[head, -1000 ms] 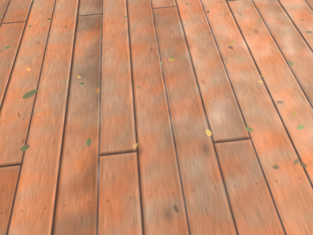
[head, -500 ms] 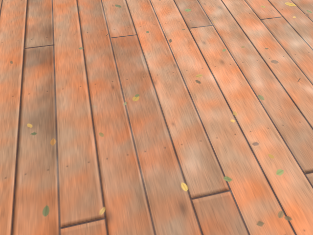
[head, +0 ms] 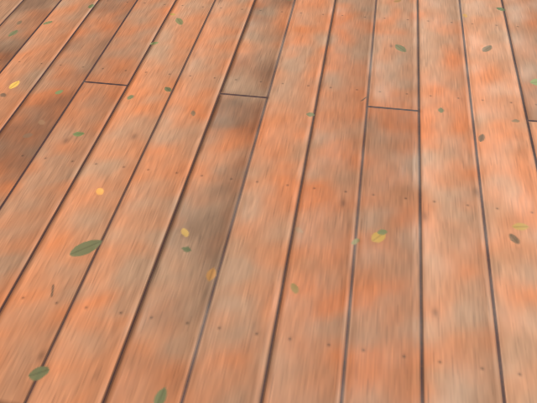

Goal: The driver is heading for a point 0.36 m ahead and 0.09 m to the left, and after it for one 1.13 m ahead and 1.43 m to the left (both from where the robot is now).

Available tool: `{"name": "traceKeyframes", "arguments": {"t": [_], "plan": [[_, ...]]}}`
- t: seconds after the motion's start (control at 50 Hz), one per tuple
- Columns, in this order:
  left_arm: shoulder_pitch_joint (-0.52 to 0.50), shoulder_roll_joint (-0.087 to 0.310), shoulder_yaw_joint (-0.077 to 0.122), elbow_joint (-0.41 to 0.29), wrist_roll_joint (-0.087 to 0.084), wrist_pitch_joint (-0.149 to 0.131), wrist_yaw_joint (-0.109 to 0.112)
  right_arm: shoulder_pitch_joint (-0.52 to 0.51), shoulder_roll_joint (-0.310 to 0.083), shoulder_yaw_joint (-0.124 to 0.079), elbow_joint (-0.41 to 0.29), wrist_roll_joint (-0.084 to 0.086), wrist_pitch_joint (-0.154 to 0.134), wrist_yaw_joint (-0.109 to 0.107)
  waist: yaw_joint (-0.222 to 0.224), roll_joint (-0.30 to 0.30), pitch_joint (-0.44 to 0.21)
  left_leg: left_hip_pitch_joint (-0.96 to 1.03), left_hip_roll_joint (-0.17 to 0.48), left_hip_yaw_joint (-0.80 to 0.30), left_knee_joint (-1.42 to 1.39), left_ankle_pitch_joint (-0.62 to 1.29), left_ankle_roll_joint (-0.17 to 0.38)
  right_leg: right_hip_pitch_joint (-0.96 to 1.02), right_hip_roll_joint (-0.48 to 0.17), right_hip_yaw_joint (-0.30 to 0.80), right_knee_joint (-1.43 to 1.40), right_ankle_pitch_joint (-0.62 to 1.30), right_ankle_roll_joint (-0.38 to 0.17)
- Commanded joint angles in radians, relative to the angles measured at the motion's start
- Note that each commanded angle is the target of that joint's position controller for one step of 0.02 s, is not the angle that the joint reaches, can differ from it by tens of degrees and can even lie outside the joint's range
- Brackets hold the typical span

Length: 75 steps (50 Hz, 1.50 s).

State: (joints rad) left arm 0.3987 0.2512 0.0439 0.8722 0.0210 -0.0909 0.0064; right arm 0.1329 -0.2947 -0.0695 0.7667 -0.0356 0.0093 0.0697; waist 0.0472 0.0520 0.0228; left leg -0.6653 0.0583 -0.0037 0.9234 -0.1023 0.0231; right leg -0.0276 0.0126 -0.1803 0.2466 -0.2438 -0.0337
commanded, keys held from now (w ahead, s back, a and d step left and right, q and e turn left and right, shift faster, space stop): w+q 0.22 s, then q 0.78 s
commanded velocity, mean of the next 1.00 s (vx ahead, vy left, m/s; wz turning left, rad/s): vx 0.22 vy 0.00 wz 0.59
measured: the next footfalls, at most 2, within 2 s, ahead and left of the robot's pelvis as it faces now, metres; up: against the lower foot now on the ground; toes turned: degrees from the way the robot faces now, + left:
left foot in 0.18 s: +0.24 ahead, +0.11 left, +0.00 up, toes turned +12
right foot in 0.74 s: +0.46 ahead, +0.02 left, +0.00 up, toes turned +31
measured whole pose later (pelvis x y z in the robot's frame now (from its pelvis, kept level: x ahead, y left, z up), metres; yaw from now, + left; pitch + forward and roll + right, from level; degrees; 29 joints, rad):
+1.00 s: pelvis +0.33 +0.05 +0.00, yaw +37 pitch -1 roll +1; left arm 0.19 0.27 0.02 0.71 0.03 0.02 0.04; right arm 0.20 -0.34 -0.08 0.73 -0.01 0.09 0.03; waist 0.00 0.04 0.09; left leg -0.45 -0.06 -0.05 1.07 -0.43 -0.04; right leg -0.26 -0.03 -0.10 0.43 -0.15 -0.04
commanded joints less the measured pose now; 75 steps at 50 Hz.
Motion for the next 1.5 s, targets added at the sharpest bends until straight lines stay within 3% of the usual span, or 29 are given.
{"name": "traceKeyframes", "arguments": {"t": [0.02, 0.08, 0.12, 0.16, 0.18, 0.2, 0.22, 0.24, 0.28, 0.3, 0.34, 0.44, 0.62, 0.7, 0.72, 0.74, 0.76, 0.78, 0.82, 0.88, 1.04, 1.14, 1.16, 1.18, 1.2, 1.22, 1.26, 1.32, 1.5], "plan": [[-0.026, 0.122, 0.025, -0.050, 0.000, -0.015, 0.002, -0.114, 0.003, 0.020, -0.099, 0.000, -0.014, 0.016, -0.009, -0.137, 0.053, 0.011, 0.006, 0.049, -0.153, 0.074, 0.015, -0.022, -0.256, 0.070, -0.093, 0.374, -0.099], [0.018, 0.145, 0.032, -0.024, 0.001, -0.002, 0.009, -0.171, -0.008, 0.022, -0.129, -0.005, -0.014, 0.018, 0.004, -0.134, 0.066, 0.054, -0.015, 0.102, -0.253, 0.003, 0.057, 0.051, -0.279, 0.025, -0.048, 0.472, -0.084], [0.030, 0.168, 0.036, -0.010, 0.002, 0.011, 0.015, -0.155, -0.021, 0.017, -0.132, -0.010, -0.013, 0.010, -0.013, -0.147, 0.041, 0.133, -0.066, 0.143, -0.295, -0.093, 0.096, 0.099, -0.285, -0.019, 0.063, 0.744, -0.070], [0.039, 0.199, 0.042, -0.001, 0.002, 0.030, 0.020, -0.007, -0.052, -0.001, -0.094, -0.015, -0.022, -0.005, -0.079, -0.152, -0.059, 0.324, -0.146, 0.160, -0.345, -0.168, 0.147, 0.105, -0.283, -0.051, 0.332, 0.954, -0.061], [0.029, 0.199, 0.039, -0.011, 0.000, 0.036, 0.020, 0.163, -0.085, -0.021, -0.038, -0.024, -0.031, -0.019, -0.155, -0.107, -0.155, 0.558, -0.158, 0.124, -0.416, -0.135, 0.182, -0.007, -0.262, -0.072, 0.569, 0.827, -0.036], [0.057, 0.126, 0.020, -0.058, -0.005, 0.033, 0.011, 0.269, -0.190, -0.053, -0.021, -0.029, -0.030, -0.038, -0.173, 0.042, -0.274, 0.866, 0.087, -0.214, -0.449, -0.307, 0.260, -0.323, -0.207, -0.071, 0.891, 0.337, 0.006], [0.009, 0.107, 0.021, -0.130, -0.002, 0.025, -0.004, 0.241, -0.268, -0.070, -0.048, 0.008, -0.020, -0.045, -0.138, 0.182, -0.350, 1.016, 0.303, -0.746, -0.605, -0.249, 0.380, -0.644, -0.004, 0.061, 1.172, -0.302, 0.057], [-0.118, 0.166, 0.032, -0.154, 0.004, 0.019, -0.005, 0.244, -0.243, -0.067, -0.044, 0.023, -0.010, -0.054, -0.177, 0.022, -0.243, 0.955, 0.281, -0.628, -0.626, -0.007, 0.364, -0.744, -0.051, 0.190, 1.191, -0.224, 0.053], [-0.096, 0.120, 0.018, -0.132, -0.014, 0.010, 0.002, 0.151, -0.144, -0.039, -0.030, 0.029, -0.023, -0.068, -0.076, -0.062, -0.050, 0.680, 0.200, -0.348, -0.592, 0.505, 0.303, -0.644, -0.120, 0.193, 1.044, -0.118, 0.051], [-0.077, 0.116, 0.019, -0.128, 0.004, 0.026, 0.004, 0.112, -0.117, -0.030, -0.032, 0.036, -0.030, -0.071, -0.034, -0.061, -0.027, 0.595, 0.142, -0.272, -0.589, 0.597, 0.272, -0.583, -0.131, 0.203, 0.987, -0.125, 0.060], [-0.037, 0.109, 0.020, -0.117, 0.024, 0.064, 0.001, 0.090, -0.098, -0.021, -0.041, 0.037, -0.043, -0.065, -0.002, -0.044, -0.058, 0.525, 0.096, -0.214, -0.591, 0.713, 0.250, -0.502, -0.116, 0.193, 0.935, -0.117, 0.078], [-0.132, 0.090, 0.014, -0.159, 0.015, 0.092, 0.002, 0.161, -0.132, -0.030, -0.022, 0.033, -0.039, -0.068, -0.026, -0.008, -0.079, 0.512, 0.045, -0.199, -0.574, 0.766, 0.216, -0.546, -0.083, 0.180, 0.796, 0.006, 0.095], [-0.326, 0.121, 0.002, -0.226, -0.005, 0.087, 0.012, 0.262, -0.150, -0.040, -0.012, 0.019, 0.001, -0.093, -0.106, 0.027, -0.046, 0.664, 0.065, -0.361, -0.460, 0.728, 0.176, -0.578, -0.015, 0.229, 0.537, 0.014, 0.060], [-0.225, 0.142, 0.003, -0.208, -0.011, 0.068, 0.026, 0.166, -0.166, -0.044, -0.042, 0.024, 0.007, -0.092, -0.035, 0.046, -0.039, 0.576, 0.005, -0.432, -0.366, 0.613, 0.113, -0.314, 0.028, 0.241, 0.258, 0.025, 0.017], [-0.152, 0.158, 0.008, -0.194, 0.000, 0.054, 0.036, 0.122, -0.155, -0.039, -0.060, 0.040, -0.001, -0.089, 0.011, 0.014, -0.067, 0.492, -0.044, -0.416, -0.275, 0.524, 0.068, -0.140, -0.024, 0.279, 0.131, 0.200, -0.005], [-0.095, 0.246, 0.024, -0.203, 0.005, 0.051, 0.051, 0.174, -0.085, -0.020, -0.090, 0.053, -0.009, -0.088, -0.004, -0.185, -0.183, 0.381, -0.127, -0.282, -0.032, 0.090, 0.018, 0.073, -0.304, 0.497, 0.144, 0.556, -0.078], [-0.119, 0.267, 0.027, -0.213, -0.018, 0.076, 0.043, 0.295, -0.100, -0.031, -0.081, 0.044, 0.007, -0.096, -0.058, -0.330, -0.248, 0.228, -0.296, -0.129, 0.132, -0.636, 0.000, 0.115, -0.485, 0.733, 0.144, 0.888, -0.244], [-0.121, 0.207, 0.020, -0.213, -0.029, 0.090, 0.038, 0.305, -0.150, -0.040, -0.042, 0.003, 0.024, -0.100, -0.068, -0.200, -0.205, 0.204, -0.204, -0.116, 0.275, -0.591, -0.011, 0.041, -0.479, 0.701, 0.149, 0.810, -0.272], [-0.227, 0.119, -0.007, -0.236, -0.015, 0.103, 0.040, 0.217, -0.143, -0.044, -0.038, 0.007, 0.046, -0.080, -0.082, -0.115, -0.073, 0.203, -0.152, -0.104, 0.295, -0.439, -0.037, -0.108, -0.330, 0.472, 0.091, 0.518, -0.199], [-0.258, 0.141, 0.002, -0.236, 0.006, 0.101, 0.041, 0.197, -0.122, -0.035, -0.049, 0.027, 0.065, -0.052, -0.082, -0.203, -0.050, 0.218, -0.147, -0.062, 0.291, -0.337, -0.070, -0.169, -0.241, 0.315, 0.060, 0.444, -0.169], [-0.209, 0.181, 0.026, -0.211, 0.011, 0.100, 0.022, 0.070, -0.077, -0.005, -0.106, 0.025, 0.075, -0.027, -0.037, -0.214, -0.054, 0.280, -0.074, 0.005, -0.030, -0.328, -0.052, -0.158, -0.290, 0.227, 0.038, 0.185, -0.178], [-0.194, 0.221, 0.044, -0.193, 0.005, 0.115, 0.006, 0.082, -0.075, 0.002, -0.118, 0.030, 0.057, -0.025, -0.048, -0.215, -0.073, 0.445, -0.089, 0.065, -0.310, -0.289, -0.005, -0.191, -0.308, 0.178, 0.139, 0.227, -0.137], [-0.187, 0.218, 0.044, -0.185, -0.003, 0.120, 0.003, 0.120, -0.075, 0.002, -0.103, 0.023, 0.048, -0.031, -0.070, -0.184, -0.073, 0.526, -0.102, 0.061, -0.443, -0.208, 0.012, -0.236, -0.293, 0.149, 0.200, 0.226, -0.096], [-0.139, 0.193, 0.041, -0.170, -0.003, 0.123, -0.004, 0.134, -0.107, -0.003, -0.098, 0.012, 0.037, -0.042, -0.071, -0.063, -0.058, 0.584, -0.045, -0.069, -0.600, -0.158, 0.030, -0.312, -0.249, 0.097, 0.314, 0.113, -0.024], [-0.111, 0.086, 0.013, -0.218, 0.002, 0.129, -0.015, 0.111, -0.229, -0.023, -0.132, 0.009, 0.029, -0.053, -0.038, 0.255, -0.056, 0.646, 0.273, -0.495, -0.701, -0.046, 0.120, -0.538, -0.096, -0.006, 0.553, -0.294, 0.072], [-0.224, 0.138, 0.023, -0.236, 0.001, 0.149, 0.008, 0.158, -0.258, -0.039, -0.118, 0.004, 0.027, -0.057, -0.117, 0.165, -0.008, 0.467, 0.328, -0.476, -0.666, 0.160, 0.229, -0.513, -0.047, 0.135, 0.685, -0.366, 0.068], [-0.197, 0.134, 0.026, -0.204, -0.021, 0.160, 0.003, 0.062, -0.146, -0.005, -0.105, 0.013, 0.023, -0.064, -0.041, 0.091, 0.028, 0.436, 0.194, -0.296, -0.657, 0.167, 0.199, -0.469, -0.063, 0.193, 0.742, -0.224, 0.052], [-0.123, 0.154, 0.037, -0.142, 0.002, 0.151, -0.004, 0.019, -0.084, 0.019, -0.105, 0.024, 0.012, -0.080, -0.023, 0.095, -0.037, 0.537, 0.111, -0.196, -0.627, 0.332, 0.170, -0.441, -0.041, 0.173, 0.773, -0.132, 0.056], [-0.160, 0.094, 0.013, -0.107, -0.014, 0.158, 0.012, 0.077, -0.086, 0.030, -0.018, 0.011, 0.001, -0.087, -0.067, 0.076, -0.026, 0.550, 0.130, -0.249, -0.609, 0.200, 0.186, -0.280, -0.017, 0.176, 0.409, -0.189, 0.042]]}}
